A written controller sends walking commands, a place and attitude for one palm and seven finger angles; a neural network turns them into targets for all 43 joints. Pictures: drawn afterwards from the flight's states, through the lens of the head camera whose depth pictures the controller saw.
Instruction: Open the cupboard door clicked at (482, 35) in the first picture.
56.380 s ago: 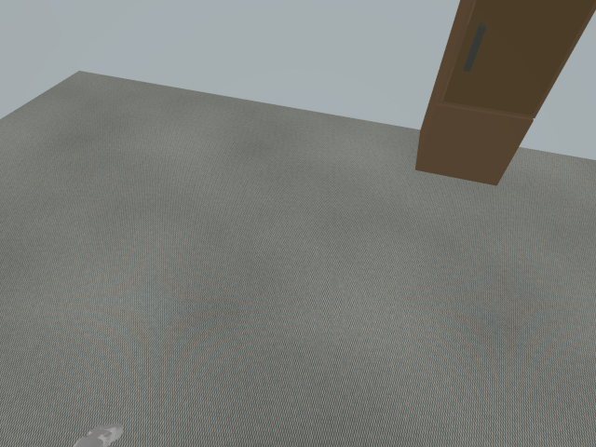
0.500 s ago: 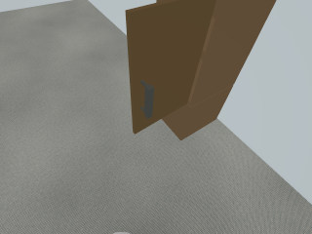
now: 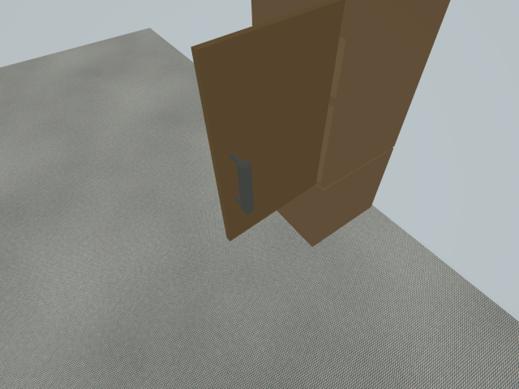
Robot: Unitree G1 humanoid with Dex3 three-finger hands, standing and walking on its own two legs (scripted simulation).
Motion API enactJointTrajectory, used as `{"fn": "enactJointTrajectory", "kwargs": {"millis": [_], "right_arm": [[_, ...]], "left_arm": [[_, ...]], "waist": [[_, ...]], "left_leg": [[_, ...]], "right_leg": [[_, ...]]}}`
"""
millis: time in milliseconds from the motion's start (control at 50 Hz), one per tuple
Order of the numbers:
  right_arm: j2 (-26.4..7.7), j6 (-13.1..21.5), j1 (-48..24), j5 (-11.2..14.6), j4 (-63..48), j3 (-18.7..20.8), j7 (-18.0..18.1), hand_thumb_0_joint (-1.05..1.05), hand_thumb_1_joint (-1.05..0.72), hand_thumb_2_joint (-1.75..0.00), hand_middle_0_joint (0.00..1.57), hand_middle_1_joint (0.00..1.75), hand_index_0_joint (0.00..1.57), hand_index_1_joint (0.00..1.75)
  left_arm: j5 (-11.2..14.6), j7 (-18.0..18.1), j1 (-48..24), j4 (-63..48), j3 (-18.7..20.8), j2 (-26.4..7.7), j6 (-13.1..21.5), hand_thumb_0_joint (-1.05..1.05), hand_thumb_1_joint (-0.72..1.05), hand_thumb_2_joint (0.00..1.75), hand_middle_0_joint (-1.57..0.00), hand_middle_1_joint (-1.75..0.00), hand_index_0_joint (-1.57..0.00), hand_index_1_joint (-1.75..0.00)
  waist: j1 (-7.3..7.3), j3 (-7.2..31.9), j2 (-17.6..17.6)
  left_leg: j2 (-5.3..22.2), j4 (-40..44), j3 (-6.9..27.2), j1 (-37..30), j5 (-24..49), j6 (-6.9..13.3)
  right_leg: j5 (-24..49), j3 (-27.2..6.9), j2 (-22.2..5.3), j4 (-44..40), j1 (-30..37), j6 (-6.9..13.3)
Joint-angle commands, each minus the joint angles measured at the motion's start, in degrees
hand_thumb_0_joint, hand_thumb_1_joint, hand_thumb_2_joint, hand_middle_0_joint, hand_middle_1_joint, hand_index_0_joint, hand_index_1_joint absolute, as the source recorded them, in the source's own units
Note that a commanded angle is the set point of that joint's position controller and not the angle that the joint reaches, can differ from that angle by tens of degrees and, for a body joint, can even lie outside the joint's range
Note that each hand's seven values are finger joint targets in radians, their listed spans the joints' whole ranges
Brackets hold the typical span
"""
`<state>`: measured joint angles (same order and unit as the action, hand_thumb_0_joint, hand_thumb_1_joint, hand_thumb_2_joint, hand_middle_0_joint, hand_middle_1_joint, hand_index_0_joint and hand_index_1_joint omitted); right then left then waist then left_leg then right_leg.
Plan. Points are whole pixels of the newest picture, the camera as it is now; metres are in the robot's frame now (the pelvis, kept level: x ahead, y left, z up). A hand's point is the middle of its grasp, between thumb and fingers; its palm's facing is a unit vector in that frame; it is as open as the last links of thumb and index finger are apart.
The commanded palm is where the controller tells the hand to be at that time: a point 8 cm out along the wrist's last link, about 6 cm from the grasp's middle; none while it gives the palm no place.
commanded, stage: let the arm hang, fingers relaxed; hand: left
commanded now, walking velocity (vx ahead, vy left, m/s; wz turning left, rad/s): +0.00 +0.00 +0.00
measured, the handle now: (240, 183) +0.59 +0.09 -0.10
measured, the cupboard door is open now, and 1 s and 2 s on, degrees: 93 93 93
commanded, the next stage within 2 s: look to check the result in 0.20 s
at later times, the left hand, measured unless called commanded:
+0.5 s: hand out of the picture +0.06 +0.19 -0.16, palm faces +0.00 -0.96 -0.27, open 7.4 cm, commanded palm none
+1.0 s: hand out of the picture +0.07 +0.18 -0.17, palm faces -0.01 -0.97 -0.26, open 7.4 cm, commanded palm none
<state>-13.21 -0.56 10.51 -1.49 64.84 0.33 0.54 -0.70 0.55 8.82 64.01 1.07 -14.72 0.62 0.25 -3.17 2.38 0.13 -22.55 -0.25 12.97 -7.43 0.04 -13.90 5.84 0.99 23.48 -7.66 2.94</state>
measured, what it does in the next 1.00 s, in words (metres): stands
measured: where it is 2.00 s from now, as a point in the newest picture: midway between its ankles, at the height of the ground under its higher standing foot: outside the picture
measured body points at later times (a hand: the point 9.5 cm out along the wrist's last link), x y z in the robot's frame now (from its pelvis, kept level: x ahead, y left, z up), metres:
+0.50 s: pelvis +0.03 -0.02 +0.00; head +0.05 -0.03 +0.45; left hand +0.06 +0.24 -0.14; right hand +0.07 -0.27 -0.16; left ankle +0.05 +0.12 -0.74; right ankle -0.01 -0.08 -0.74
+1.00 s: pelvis +0.04 -0.02 +0.00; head +0.05 -0.03 +0.45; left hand +0.07 +0.23 -0.15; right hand +0.06 -0.27 -0.16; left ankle +0.05 +0.12 -0.74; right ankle -0.01 -0.08 -0.74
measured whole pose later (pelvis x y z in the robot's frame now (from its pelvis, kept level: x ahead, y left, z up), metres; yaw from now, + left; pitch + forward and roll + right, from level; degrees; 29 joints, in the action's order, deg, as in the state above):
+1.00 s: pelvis +0.04 -0.02 +0.00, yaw -1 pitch -2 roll +0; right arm -12.8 -0.6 10.2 -1.2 65.7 0.0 1.6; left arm -0.4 1.2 10.9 65.2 0.6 -12.0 0.9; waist 0.0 -3.7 0.9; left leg 1.8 -20.7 -0.8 9.2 -9.8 -1.6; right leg -14.5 4.9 2.9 18.9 -3.0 4.1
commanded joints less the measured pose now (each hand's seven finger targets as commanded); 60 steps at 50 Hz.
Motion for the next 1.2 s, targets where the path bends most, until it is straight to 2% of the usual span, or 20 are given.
{"fn": "enactJointTrajectory", "kwargs": {"millis": [0,120,240,300,360,400,540,620,700,920,960,1140,1180], "right_arm": [[-8.1,1.0,0.2,0.2,-2.2,1.3,0.8,0.0,-0.9,-0.9,0.2,0.3,0.2,0.3],[-7.8,1.2,-0.7,0.2,-1.9,1.1,1.1,0.0,-0.9,-0.9,0.2,0.3,0.2,0.3],[-7.7,1.2,-1.0,0.2,-1.9,1.0,1.3,0.0,-0.9,-0.9,0.2,0.3,0.2,0.3],[-7.9,1.1,-0.7,0.3,-2.1,1.0,1.5,0.0,-0.9,-0.9,0.2,0.3,0.2,0.3],[-7.3,1.0,-0.5,0.3,-1.8,0.9,1.5,0.0,-0.9,-0.9,0.2,0.3,0.2,0.3],[-7.6,0.8,-0.5,0.4,-2.0,1.0,1.6,0.0,-0.9,-0.9,0.2,0.3,0.2,0.3],[-7.1,0.7,0.1,0.4,-1.7,0.9,1.7,0.0,-0.9,-0.9,0.2,0.3,0.2,0.3],[-7.0,0.6,0.2,0.5,-1.5,1.0,1.7,0.0,-0.9,-0.9,0.2,0.3,0.2,0.3],[-7.3,0.7,0.5,0.5,-1.7,1.1,1.8,0.0,-0.9,-0.9,0.2,0.3,0.2,0.3],[-6.7,0.7,0.9,0.4,-1.4,0.9,1.7,0.0,-0.9,-0.9,0.2,0.3,0.2,0.3],[-6.8,0.8,1.2,0.4,-1.3,0.9,1.8,0.0,-0.9,-0.9,0.2,0.3,0.2,0.3],[-7.1,1.2,1.2,0.4,-1.3,0.9,1.8,0.0,-0.9,-0.9,0.2,0.3,0.2,0.3],[-7.1,1.1,1.1,0.5,-1.4,0.9,1.8,0.0,-0.9,-0.9,0.2,0.3,0.2,0.3]], "left_arm": [[0.2,0.9,1.9,-1.6,1.5,-8.5,0.7,0.0,0.9,0.9,-0.2,-0.3,-0.2,-0.3],[0.2,1.1,1.0,-1.7,1.5,-7.9,0.8,0.0,0.9,0.9,-0.2,-0.3,-0.2,-0.3],[0.3,1.2,1.2,-1.5,1.5,-7.5,0.9,0.0,0.9,0.9,-0.2,-0.3,-0.2,-0.3],[0.3,1.3,1.7,-1.5,1.6,-7.5,1.0,0.0,0.9,0.9,-0.2,-0.3,-0.2,-0.3],[0.4,1.3,2.0,-1.2,1.4,-6.9,0.8,0.0,0.9,0.9,-0.2,-0.3,-0.2,-0.3],[0.3,1.4,2.4,-1.1,1.5,-6.9,0.8,0.0,0.9,0.9,-0.2,-0.3,-0.2,-0.3],[0.5,1.4,3.4,-0.5,1.3,-6.6,0.8,0.0,0.9,0.9,-0.2,-0.3,-0.2,-0.3],[0.5,1.4,3.7,-0.4,1.3,-6.6,0.7,0.0,0.9,0.9,-0.2,-0.3,-0.2,-0.3],[0.4,1.6,4.6,-0.4,1.4,-6.8,0.9,0.0,0.9,0.9,-0.2,-0.3,-0.2,-0.3],[0.5,1.4,4.3,-0.4,1.2,-6.4,0.8,0.0,0.9,0.9,-0.2,-0.3,-0.2,-0.3],[0.5,1.4,4.3,-0.5,1.2,-6.4,0.9,0.0,0.9,0.9,-0.2,-0.3,-0.2,-0.3],[0.5,1.4,4.1,-0.7,1.3,-6.7,1.0,0.0,0.9,0.9,-0.2,-0.3,-0.2,-0.3],[0.6,1.4,4.1,-0.6,1.3,-6.6,1.0,0.0,0.9,0.9,-0.2,-0.3,-0.2,-0.3]], "waist": [[-0.45,1.6,-2.1],[-0.23,2.6,-1.2],[-0.11,3.1,-1.0],[-0.14,3.1,-2.8],[0.09,2.1,-1.7],[0.0,1.7,-2.8],[0.1,2.1,-2.1],[0.16,1.1,-3.4],[-0.08,2.4,-3.1],[-0.01,0.5,-1.6],[0.03,1.2,-2.5],[-0.15,2.7,-1.6],[-0.1,1.8,-2.4]], "left_leg": [[5.8,3.1,5.6,-2.5,4.3,1.8],[6.1,3.3,5.1,-3.7,7.9,1.4],[6.2,3.1,4.5,-5.1,9.1,1.2],[6.2,2.8,4.1,-5.7,9.1,1.2],[6.1,3.1,4.1,-5.6,8.0,1.0],[6.0,2.7,3.9,-5.9,7.5,1.1],[6.0,2.5,3.7,-6.5,7.5,1.1],[5.9,2.4,3.4,-6.3,6.5,1.1],[5.9,1.7,2.9,-6.8,7.7,1.1],[6.0,2.8,3.3,-5.9,6.4,1.0],[6.1,2.8,3.3,-6.0,6.8,1.0],[6.3,2.9,3.4,-6.9,9.4,1.1],[6.3,3.0,3.4,-6.7,8.9,1.1]], "right_leg": [[3.0,-7.7,-8.3,-7.2,-1.6,0.6],[9.6,-7.5,-8.6,-6.9,0.7,0.3],[12.3,-7.5,-8.6,-7.4,1.4,0.1],[13.6,-7.4,-8.4,-7.9,1.5,-0.2],[12.3,-7.6,-8.4,-8.3,1.0,-0.1],[12.1,-7.6,-8.3,-8.8,0.6,-0.4],[12.9,-7.8,-8.4,-8.9,0.9,-0.5],[12.3,-7.7,-8.3,-9.2,0.3,-0.8],[15.7,-7.7,-8.3,-8.9,1.4,-1.4],[12.0,-8.0,-8.1,-9.2,0.7,-0.8],[12.9,-8.2,-8.0,-9.1,1.3,-0.8],[15.8,-8.0,-8.1,-8.2,2.5,-0.4],[15.6,-7.9,-8.1,-8.4,1.9,-0.5]]}}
